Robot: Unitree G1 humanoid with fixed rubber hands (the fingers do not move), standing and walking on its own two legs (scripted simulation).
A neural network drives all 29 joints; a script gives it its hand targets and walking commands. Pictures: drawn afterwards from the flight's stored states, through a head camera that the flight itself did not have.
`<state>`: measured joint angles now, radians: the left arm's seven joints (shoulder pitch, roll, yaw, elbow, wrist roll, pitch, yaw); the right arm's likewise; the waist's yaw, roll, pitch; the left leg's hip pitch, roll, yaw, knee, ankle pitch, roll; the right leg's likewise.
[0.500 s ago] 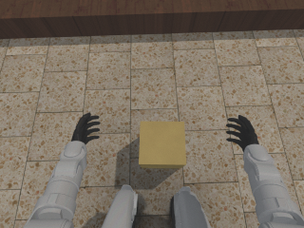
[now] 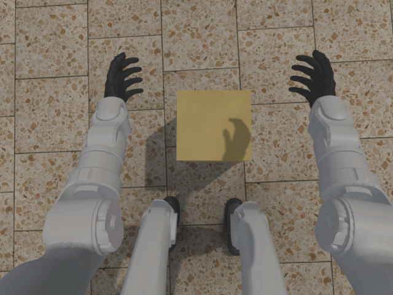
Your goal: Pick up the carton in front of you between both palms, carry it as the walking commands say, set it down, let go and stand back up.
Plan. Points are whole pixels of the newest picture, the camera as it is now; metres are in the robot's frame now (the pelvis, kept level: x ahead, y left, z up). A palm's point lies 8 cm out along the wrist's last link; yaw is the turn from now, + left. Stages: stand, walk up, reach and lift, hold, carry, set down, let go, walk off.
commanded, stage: reach and lift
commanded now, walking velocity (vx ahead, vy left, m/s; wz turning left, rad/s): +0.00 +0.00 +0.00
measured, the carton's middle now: (212, 131) +0.46 -0.02 -0.47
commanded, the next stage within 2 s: none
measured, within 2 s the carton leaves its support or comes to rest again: leaves its support in 1.52 s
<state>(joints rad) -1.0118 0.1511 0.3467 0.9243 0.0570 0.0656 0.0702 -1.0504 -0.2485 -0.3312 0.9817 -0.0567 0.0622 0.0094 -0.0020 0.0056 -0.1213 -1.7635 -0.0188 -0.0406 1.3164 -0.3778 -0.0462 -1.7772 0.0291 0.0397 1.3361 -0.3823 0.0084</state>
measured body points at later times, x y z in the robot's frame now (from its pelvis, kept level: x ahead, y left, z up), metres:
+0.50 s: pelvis -0.03 +0.01 -0.18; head +0.32 -0.01 +0.10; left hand +0.48 +0.17 -0.36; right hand +0.48 -0.21 -0.36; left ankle +0.09 +0.14 -0.56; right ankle +0.08 -0.12 -0.56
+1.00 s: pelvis -0.03 +0.01 -0.22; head +0.32 -0.01 +0.05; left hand +0.49 +0.17 -0.41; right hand +0.47 -0.20 -0.41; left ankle +0.09 +0.14 -0.56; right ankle +0.08 -0.12 -0.56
